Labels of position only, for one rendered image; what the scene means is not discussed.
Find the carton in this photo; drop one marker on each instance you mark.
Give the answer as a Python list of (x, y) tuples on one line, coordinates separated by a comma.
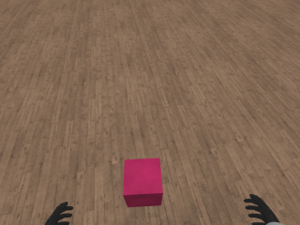
[(142, 182)]

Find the robot right hand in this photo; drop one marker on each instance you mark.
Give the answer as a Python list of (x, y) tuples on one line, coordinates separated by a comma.
[(266, 214)]

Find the robot left hand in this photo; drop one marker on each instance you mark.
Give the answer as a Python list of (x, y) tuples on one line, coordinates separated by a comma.
[(56, 215)]

